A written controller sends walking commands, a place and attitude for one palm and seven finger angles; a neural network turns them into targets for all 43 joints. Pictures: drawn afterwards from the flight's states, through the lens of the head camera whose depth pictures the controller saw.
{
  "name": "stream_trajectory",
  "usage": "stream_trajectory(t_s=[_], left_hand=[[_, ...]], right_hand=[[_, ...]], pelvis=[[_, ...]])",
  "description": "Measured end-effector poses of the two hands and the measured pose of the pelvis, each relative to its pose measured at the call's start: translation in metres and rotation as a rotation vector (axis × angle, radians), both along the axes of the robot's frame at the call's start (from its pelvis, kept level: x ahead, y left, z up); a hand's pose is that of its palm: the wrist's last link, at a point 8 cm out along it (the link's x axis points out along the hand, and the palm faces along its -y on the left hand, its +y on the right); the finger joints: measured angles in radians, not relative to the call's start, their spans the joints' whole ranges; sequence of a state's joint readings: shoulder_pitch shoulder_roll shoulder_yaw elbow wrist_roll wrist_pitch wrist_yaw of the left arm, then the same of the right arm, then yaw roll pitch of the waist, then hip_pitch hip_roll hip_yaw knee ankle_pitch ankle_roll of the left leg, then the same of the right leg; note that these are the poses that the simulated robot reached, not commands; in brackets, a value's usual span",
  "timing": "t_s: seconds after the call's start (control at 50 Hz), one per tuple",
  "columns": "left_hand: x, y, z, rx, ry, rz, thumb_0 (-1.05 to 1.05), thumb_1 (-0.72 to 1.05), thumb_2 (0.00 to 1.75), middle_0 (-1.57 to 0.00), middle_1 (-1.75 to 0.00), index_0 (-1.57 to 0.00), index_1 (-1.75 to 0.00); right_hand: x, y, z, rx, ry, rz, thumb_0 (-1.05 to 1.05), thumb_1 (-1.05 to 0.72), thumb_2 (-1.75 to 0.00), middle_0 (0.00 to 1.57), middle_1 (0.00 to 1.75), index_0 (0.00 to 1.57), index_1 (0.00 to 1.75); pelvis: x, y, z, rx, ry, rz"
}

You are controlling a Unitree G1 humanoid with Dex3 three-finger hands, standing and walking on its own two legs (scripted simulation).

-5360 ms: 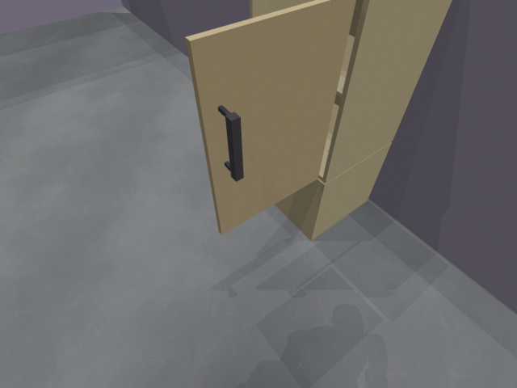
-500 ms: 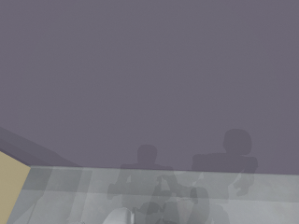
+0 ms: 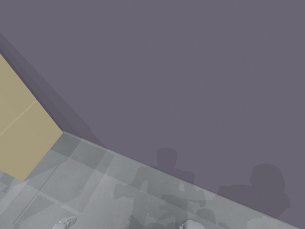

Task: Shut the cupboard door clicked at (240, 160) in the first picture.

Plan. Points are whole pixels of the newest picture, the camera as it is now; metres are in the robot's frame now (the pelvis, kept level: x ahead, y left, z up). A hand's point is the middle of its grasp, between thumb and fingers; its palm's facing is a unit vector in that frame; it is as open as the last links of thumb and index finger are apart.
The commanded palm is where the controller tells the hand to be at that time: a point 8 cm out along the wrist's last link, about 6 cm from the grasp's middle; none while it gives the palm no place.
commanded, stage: turn to face it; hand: left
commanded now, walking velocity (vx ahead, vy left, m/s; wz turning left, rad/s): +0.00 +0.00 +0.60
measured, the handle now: out of the picture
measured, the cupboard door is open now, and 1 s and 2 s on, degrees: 89 89 89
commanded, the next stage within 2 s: take the last steps up to it in 1.82 s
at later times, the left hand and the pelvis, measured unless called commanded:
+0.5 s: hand out of the picture -0.01 +0.17 -0.18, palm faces +0.36 -0.91 -0.23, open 7.3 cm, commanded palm none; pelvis +0.00 -0.04 -0.01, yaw +20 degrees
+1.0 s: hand out of the picture -0.01 +0.12 -0.14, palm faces +0.57 -0.77 -0.28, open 7.4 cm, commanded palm none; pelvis +0.04 -0.08 +0.01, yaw +37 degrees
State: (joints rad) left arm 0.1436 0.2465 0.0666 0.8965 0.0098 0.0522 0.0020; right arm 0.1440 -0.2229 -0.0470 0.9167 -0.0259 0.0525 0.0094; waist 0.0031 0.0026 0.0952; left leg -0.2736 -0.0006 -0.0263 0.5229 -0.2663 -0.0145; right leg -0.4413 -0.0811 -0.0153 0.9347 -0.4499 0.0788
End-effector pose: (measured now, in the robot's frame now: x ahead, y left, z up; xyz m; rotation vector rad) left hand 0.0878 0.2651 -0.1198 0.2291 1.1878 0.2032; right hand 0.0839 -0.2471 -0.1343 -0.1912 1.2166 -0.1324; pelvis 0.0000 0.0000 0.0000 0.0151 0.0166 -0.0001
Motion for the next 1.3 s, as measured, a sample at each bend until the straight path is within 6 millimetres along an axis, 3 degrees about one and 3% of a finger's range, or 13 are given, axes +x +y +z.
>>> stream_trajectory(t_s=[0.1,0.28,0.4,0.5,0.56,0.64,0.76,0.86,0.96,1.04,1.12,1.24,1.3], left_hand=[[0.008,-0.024,0.007,0.040,-0.074,0.009,0.01,0.91,0.90,-0.20,-0.30,-0.20,-0.30],[-0.038,-0.067,0.014,-0.004,-0.017,0.120,0.01,0.90,0.90,-0.21,-0.30,-0.21,-0.30],[-0.078,-0.068,-0.001,-0.041,0.008,0.243,0.00,0.91,0.90,-0.21,-0.30,-0.21,-0.30],[-0.119,-0.051,-0.027,-0.064,0.050,0.353,0.01,0.91,0.90,-0.21,-0.30,-0.21,-0.30],[-0.135,-0.042,-0.031,-0.056,0.092,0.400,0.01,0.91,0.90,-0.21,-0.30,-0.21,-0.30],[-0.136,-0.037,-0.019,-0.041,0.076,0.443,0.01,0.91,0.90,-0.20,-0.30,-0.20,-0.30],[-0.120,-0.044,-0.001,0.000,0.006,0.477,0.01,0.91,0.90,-0.20,-0.30,-0.20,-0.30],[-0.110,-0.065,0.004,0.047,-0.046,0.502,0.01,0.91,0.90,-0.20,-0.30,-0.20,-0.30],[-0.122,-0.097,0.011,0.019,-0.021,0.569,0.01,0.90,0.90,-0.20,-0.30,-0.20,-0.30],[-0.135,-0.118,0.007,-0.027,0.005,0.629,0.01,0.90,0.90,-0.21,-0.30,-0.21,-0.30],[-0.158,-0.128,-0.004,-0.056,0.018,0.711,0.01,0.91,0.90,-0.21,-0.30,-0.21,-0.30],[-0.207,-0.128,-0.034,-0.097,0.072,0.834,0.01,0.91,0.90,-0.21,-0.30,-0.21,-0.30],[-0.217,-0.122,-0.032,-0.091,0.096,0.872,0.01,0.91,0.90,-0.21,-0.30,-0.21,-0.30]], right_hand=[[-0.008,-0.028,-0.022,0.030,0.052,0.004,0.00,-0.90,-0.90,0.20,0.30,0.20,0.30],[0.019,-0.051,-0.006,0.026,0.085,0.093,0.00,-0.91,-0.90,0.20,0.30,0.20,0.29],[0.060,-0.034,0.003,0.002,0.060,0.226,0.00,-0.91,-0.90,0.20,0.30,0.20,0.29],[0.100,-0.004,0.003,-0.026,-0.038,0.342,0.00,-0.91,-0.90,0.20,0.30,0.20,0.29],[0.111,0.008,0.007,-0.035,-0.067,0.390,0.00,-0.90,-0.90,0.20,0.30,0.20,0.29],[0.113,0.013,0.011,-0.040,-0.049,0.432,0.00,-0.90,-0.90,0.20,0.30,0.20,0.30],[0.116,0.005,0.002,-0.016,0.010,0.477,0.00,-0.90,-0.90,0.20,0.30,0.20,0.30],[0.132,-0.012,-0.019,0.011,0.045,0.493,0.00,-0.90,-0.90,0.20,0.30,0.20,0.30],[0.155,-0.013,-0.012,0.006,0.066,0.544,0.00,-0.90,-0.90,0.20,0.30,0.20,0.30],[0.173,0.000,-0.001,0.002,0.060,0.606,0.00,-0.91,-0.90,0.20,0.30,0.20,0.29],[0.193,0.028,0.004,-0.008,0.036,0.697,0.00,-0.91,-0.90,0.20,0.30,0.20,0.29],[0.216,0.083,0.005,-0.018,-0.071,0.827,0.00,-0.91,-0.90,0.20,0.30,0.20,0.29],[0.216,0.094,0.011,-0.025,-0.087,0.867,0.00,-0.90,-0.90,0.20,0.30,0.20,0.29]], pelvis=[[0.000,-0.028,-0.009,0.012,0.004,0.058],[0.003,-0.049,0.009,0.047,-0.007,0.187],[0.003,-0.051,0.006,0.037,-0.006,0.275],[0.002,-0.039,-0.011,0.007,-0.003,0.349],[0.000,-0.038,-0.012,0.013,-0.006,0.374],[0.003,-0.041,-0.004,-0.005,0.001,0.421],[0.012,-0.057,0.001,-0.011,0.009,0.486],[0.026,-0.077,-0.009,0.003,0.008,0.547],[0.034,-0.083,0.002,0.023,0.000,0.621],[0.040,-0.085,0.007,0.038,0.008,0.676],[0.041,-0.082,0.005,0.033,0.005,0.733],[0.034,-0.067,-0.013,0.012,0.000,0.817],[0.034,-0.066,-0.010,0.002,-0.005,0.845]])
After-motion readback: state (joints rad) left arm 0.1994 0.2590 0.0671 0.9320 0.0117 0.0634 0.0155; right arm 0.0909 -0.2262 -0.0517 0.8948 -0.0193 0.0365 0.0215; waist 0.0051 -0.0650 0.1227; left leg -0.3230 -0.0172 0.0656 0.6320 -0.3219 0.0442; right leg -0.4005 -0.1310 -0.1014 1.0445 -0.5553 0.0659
